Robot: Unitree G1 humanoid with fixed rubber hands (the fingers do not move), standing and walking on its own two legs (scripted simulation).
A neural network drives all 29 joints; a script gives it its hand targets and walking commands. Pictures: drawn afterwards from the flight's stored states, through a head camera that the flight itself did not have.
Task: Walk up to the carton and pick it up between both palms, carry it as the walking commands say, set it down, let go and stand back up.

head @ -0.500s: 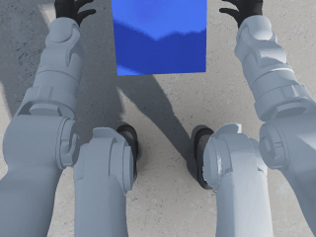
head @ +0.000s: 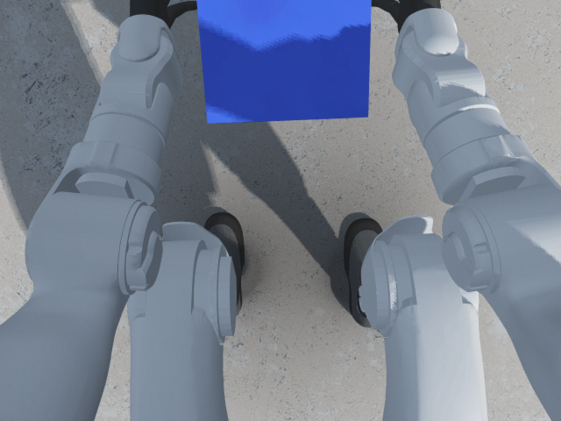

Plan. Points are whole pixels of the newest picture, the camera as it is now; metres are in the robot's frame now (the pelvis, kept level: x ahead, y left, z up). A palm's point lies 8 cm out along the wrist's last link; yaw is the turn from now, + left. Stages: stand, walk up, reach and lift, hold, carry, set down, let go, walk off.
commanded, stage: reach and lift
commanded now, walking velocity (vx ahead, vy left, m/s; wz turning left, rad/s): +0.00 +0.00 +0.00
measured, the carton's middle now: (283, 50) +0.51 +0.02 -0.26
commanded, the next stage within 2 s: none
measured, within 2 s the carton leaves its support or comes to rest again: leaves its support in 0.70 s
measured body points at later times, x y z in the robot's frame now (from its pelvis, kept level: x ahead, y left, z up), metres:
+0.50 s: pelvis +0.01 +0.00 -0.01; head +0.37 +0.01 +0.25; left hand +0.55 +0.16 -0.19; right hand +0.55 -0.11 -0.19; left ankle +0.12 +0.14 -0.34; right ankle +0.11 -0.13 -0.34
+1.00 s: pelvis +0.01 +0.00 +0.00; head +0.36 +0.01 +0.28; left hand +0.55 +0.15 -0.15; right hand +0.55 -0.11 -0.15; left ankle +0.12 +0.14 -0.34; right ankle +0.11 -0.13 -0.34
